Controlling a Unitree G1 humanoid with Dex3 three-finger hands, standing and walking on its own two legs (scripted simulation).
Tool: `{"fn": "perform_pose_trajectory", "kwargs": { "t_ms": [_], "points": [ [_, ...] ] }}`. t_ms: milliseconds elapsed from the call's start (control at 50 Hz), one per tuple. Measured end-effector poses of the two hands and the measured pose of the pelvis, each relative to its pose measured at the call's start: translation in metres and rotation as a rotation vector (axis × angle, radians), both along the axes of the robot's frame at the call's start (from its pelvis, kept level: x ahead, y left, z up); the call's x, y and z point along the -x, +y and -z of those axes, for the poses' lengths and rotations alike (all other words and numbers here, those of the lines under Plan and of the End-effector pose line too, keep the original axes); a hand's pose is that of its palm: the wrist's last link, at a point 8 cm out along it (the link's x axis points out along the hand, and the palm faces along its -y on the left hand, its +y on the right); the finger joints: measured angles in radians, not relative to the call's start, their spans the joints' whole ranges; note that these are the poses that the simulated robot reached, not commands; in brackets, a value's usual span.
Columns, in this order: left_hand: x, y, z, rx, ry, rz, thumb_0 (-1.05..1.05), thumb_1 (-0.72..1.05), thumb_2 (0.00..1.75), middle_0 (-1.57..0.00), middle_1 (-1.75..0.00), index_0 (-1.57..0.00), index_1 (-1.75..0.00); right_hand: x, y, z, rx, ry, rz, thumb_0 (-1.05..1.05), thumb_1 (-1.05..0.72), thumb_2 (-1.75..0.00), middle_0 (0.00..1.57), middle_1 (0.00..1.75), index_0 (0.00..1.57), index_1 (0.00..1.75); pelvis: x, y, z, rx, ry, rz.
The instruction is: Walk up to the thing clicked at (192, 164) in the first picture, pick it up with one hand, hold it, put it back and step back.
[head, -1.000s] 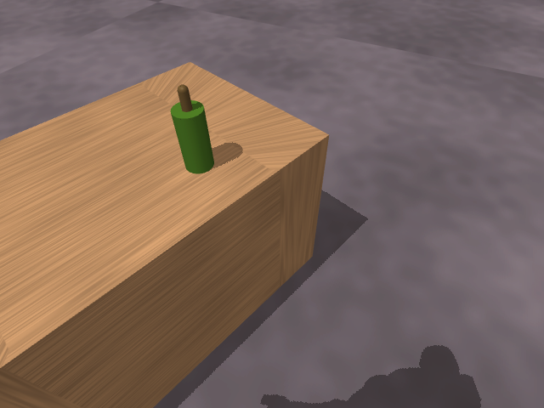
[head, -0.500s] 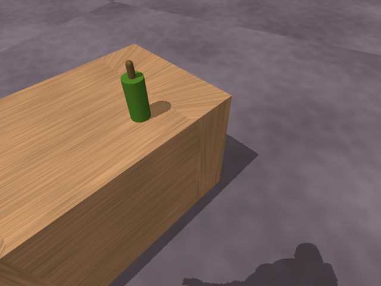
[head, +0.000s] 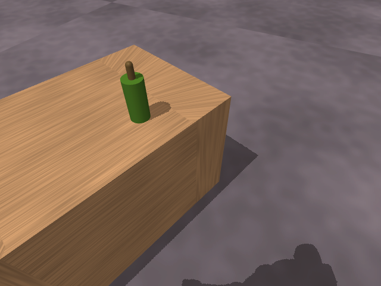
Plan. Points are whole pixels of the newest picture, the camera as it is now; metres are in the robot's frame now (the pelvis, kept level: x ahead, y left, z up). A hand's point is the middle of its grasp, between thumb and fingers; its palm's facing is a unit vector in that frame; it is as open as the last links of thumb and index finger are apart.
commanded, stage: stand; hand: right
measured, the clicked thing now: (134, 91) +0.75 +0.21 -0.02
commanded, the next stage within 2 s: walk up in 0.12 s
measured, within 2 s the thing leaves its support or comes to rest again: neither
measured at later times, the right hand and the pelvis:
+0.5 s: hand (300, 280) +0.19 -0.23 -0.15, palm faces -0.23 +0.84 -0.50, open 7.4 cm; pelvis +0.06 +0.05 -0.04, yaw +16 degrees
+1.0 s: hand (272, 186) +0.45 -0.23 -0.16, palm faces -0.51 +0.71 -0.49, open 7.4 cm; pelvis +0.21 -0.02 -0.03, yaw +33 degrees
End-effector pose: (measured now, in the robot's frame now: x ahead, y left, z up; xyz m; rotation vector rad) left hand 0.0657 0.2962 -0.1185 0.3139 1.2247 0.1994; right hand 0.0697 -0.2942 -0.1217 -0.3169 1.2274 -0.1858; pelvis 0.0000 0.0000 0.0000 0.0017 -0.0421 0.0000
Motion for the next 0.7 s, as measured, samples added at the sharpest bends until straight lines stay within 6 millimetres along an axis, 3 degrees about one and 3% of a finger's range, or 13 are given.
{"fn": "perform_pose_trajectory", "kwargs": {
  "t_ms": [140,220,340,420,500,600,700],
  "points": [
    [0.0,0.001,0.0,0.006,-0.002,-0.007,0.01,0.9,0.9,-0.2,-0.3,-0.21,-0.3,0.0,0.0,0.0,-0.003,0.001,-0.003,0.01,-0.9,-0.9,0.2,0.3,0.2,0.3,-0.001,0.001,0.0,0.004,0.004,-0.009],
    [0.001,0.013,-0.001,0.01,-0.1,-0.073,0.01,0.9,0.9,-0.2,-0.3,-0.21,-0.3,-0.007,-0.005,-0.002,0.015,0.043,-0.077,0.01,-0.9,-0.9,0.2,0.3,0.2,0.3,-0.006,0.001,0.006,0.013,0.021,-0.089],
    [0.032,0.045,0.004,-0.002,-0.101,-0.189,0.01,0.9,0.9,-0.2,-0.3,-0.21,-0.3,-0.057,0.003,-0.02,0.061,0.036,-0.191,0.01,-0.9,-0.9,0.2,0.3,0.2,0.3,-0.025,0.017,0.009,0.02,0.013,-0.18],
    [0.041,0.074,0.024,-0.004,-0.052,-0.229,0.01,0.9,0.9,-0.2,-0.3,-0.21,-0.3,-0.1,0.015,-0.024,0.118,-0.045,-0.249,0.01,-0.9,-0.9,0.2,0.3,0.2,0.3,-0.047,0.039,0.026,0.016,0.005,-0.226],
    [0.026,0.09,0.039,-0.002,-0.029,-0.245,0.01,0.9,0.9,-0.2,-0.3,-0.2,-0.3,-0.121,0.024,-0.019,0.166,-0.079,-0.258,0.0,-0.9,-0.9,0.2,0.3,0.2,0.3,-0.064,0.051,0.039,-0.021,-0.002,-0.281],
    [-0.006,0.089,0.027,0.012,-0.099,-0.272,0.01,0.9,0.9,-0.2,-0.3,-0.2,-0.3,-0.146,0.04,-0.024,0.162,-0.055,-0.315,0.01,-0.9,-0.9,0.21,0.3,0.21,0.3,-0.095,0.051,0.029,-0.029,-0.002,-0.337],
    [-0.028,0.081,0.018,-0.003,-0.121,-0.323,0.01,0.9,0.9,-0.2,-0.3,-0.2,-0.3,-0.189,0.042,-0.023,0.156,-0.064,-0.398,0.01,-0.9,-0.9,0.21,0.3,0.21,0.3,-0.132,0.04,0.028,-0.021,0.001,-0.398]
  ]
}}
